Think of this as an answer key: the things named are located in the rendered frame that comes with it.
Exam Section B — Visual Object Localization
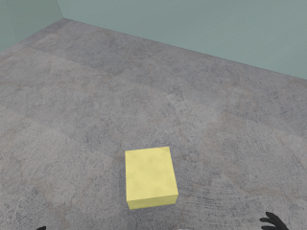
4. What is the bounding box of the carton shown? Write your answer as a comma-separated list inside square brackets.
[125, 147, 178, 210]

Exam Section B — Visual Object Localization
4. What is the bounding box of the right robot hand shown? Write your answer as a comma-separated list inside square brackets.
[259, 212, 289, 230]

